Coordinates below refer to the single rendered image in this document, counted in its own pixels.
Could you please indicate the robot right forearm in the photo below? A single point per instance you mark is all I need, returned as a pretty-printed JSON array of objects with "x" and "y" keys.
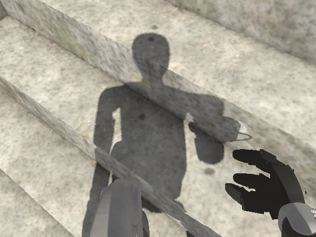
[{"x": 295, "y": 219}]

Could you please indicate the robot right hand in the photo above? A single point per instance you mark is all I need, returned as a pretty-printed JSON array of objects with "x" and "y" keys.
[{"x": 270, "y": 193}]

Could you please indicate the left robot thigh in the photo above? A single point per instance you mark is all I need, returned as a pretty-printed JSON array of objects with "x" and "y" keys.
[{"x": 119, "y": 206}]

